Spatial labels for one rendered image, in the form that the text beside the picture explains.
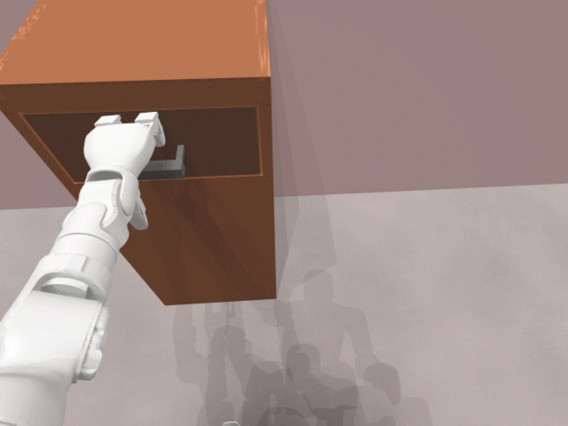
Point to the left robot upper arm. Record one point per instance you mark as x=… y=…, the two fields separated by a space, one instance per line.
x=53 y=341

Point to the left robot hand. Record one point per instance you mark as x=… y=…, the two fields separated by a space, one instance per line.
x=127 y=145

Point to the drawer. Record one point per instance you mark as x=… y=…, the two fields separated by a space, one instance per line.
x=218 y=140

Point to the cabinet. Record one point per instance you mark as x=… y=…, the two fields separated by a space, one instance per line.
x=209 y=239

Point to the handle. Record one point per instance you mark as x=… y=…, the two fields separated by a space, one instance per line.
x=166 y=169

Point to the left robot forearm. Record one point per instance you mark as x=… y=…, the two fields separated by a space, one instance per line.
x=83 y=256

